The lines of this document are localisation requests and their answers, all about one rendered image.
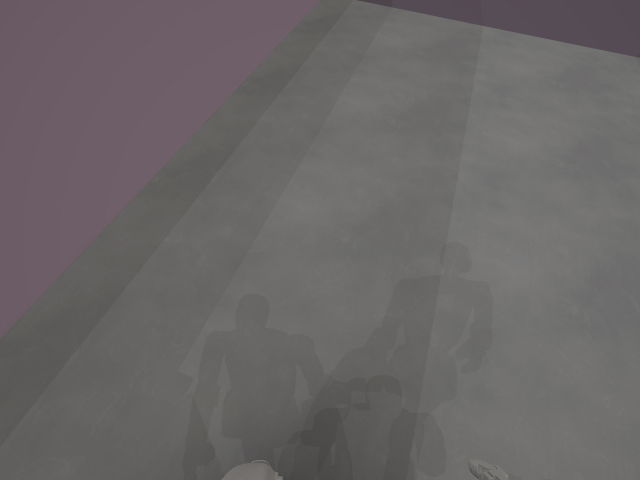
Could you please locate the robot right hand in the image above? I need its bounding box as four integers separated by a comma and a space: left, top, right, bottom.
468, 459, 508, 480

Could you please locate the robot left shin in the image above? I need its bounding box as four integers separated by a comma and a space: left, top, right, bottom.
251, 460, 273, 470

